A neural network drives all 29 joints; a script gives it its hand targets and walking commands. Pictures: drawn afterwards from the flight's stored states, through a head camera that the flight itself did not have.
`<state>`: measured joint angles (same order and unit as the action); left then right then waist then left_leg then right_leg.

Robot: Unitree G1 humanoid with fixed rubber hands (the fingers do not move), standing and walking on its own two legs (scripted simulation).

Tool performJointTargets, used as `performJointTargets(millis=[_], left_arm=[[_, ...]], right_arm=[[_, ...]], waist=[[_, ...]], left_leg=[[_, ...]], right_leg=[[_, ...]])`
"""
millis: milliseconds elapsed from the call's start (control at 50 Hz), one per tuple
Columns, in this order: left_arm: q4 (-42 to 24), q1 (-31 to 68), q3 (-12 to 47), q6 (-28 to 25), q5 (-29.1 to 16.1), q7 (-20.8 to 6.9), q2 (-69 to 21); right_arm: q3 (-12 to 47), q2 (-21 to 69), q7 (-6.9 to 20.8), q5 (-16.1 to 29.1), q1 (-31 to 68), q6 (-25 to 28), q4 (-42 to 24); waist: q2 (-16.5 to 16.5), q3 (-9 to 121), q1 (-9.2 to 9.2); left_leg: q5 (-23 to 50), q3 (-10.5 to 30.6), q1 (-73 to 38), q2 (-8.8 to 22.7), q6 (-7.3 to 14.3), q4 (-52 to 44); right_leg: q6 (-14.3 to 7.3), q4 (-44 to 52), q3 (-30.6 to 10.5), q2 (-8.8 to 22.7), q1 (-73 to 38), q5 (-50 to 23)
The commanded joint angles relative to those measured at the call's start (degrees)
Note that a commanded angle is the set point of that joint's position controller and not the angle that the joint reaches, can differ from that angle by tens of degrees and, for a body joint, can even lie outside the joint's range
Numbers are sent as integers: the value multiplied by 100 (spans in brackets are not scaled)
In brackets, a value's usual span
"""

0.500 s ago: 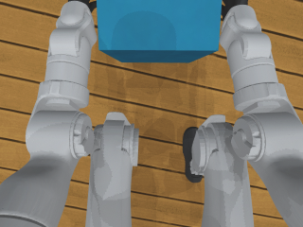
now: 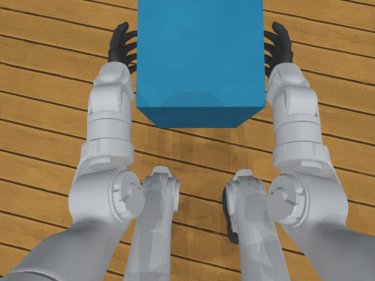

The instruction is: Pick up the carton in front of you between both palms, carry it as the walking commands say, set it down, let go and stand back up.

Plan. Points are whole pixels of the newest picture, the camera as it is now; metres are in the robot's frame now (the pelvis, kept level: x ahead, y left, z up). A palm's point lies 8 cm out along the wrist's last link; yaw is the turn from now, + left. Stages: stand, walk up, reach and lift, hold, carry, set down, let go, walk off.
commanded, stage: reach and lift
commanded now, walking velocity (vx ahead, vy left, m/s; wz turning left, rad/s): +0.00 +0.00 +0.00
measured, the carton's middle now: (198, 75) +0.52 +0.03 -0.12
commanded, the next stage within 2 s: none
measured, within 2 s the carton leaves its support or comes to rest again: neither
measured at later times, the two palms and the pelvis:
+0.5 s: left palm (80, 46) +0.46 +0.17 +0.11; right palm (339, 47) +0.46 -0.13 +0.11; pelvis +0.06 +0.01 +0.14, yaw +1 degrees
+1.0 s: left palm out of the picture +0.40 +0.16 +0.26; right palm out of the picture +0.41 -0.14 +0.26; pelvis +0.10 +0.00 +0.26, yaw +1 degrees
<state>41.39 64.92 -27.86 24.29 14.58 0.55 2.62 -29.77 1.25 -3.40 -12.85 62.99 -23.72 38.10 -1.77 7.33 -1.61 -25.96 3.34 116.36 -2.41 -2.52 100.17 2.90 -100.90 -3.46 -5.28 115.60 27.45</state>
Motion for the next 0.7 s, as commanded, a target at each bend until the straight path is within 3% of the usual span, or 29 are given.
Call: performJointTargets(millis=[0,100,240,380,520,680], left_arm=[[-239,3135,3155,53,-1252,-1651,-6341],[-170,2344,3338,4,-1236,-1661,-6525],[-384,1467,3659,-250,-1184,-1405,-6839],[-322,489,3620,-325,-987,-1271,-6926],[-696,75,3983,-383,-1102,-1289,-7075],[-675,-759,4011,-113,-1025,-1376,-7008]], right_arm=[[3452,6450,1410,1070,3499,-86,-59],[3327,6408,1434,907,2483,7,90],[3557,6474,1489,1006,1659,261,-34],[3811,6527,1604,933,856,315,-53],[4256,6704,1581,975,365,361,-418],[4179,6683,1549,781,-655,108,-342]], waist=[[-187,6905,-163],[153,5828,63],[576,5414,42],[370,4619,-7],[72,4266,34],[151,3000,118]], left_leg=[[999,-883,-4292,-677,161,-1408],[1224,-727,-4604,-672,90,-1919],[1789,-475,-5829,-686,45,-2640],[1563,-271,-6709,-629,126,-3511],[1674,-112,-7610,-572,192,-4203],[1557,5,-8474,-478,234,-5245]], right_leg=[[-21,1623,786,-547,-4287,-881],[-94,2089,705,-529,-4295,-1100],[-194,2655,523,-549,-4578,-1444],[-208,3506,377,-479,-5276,-1167],[-212,4277,222,-388,-6488,-1383],[-278,5348,-2,-254,-7719,-1442]])
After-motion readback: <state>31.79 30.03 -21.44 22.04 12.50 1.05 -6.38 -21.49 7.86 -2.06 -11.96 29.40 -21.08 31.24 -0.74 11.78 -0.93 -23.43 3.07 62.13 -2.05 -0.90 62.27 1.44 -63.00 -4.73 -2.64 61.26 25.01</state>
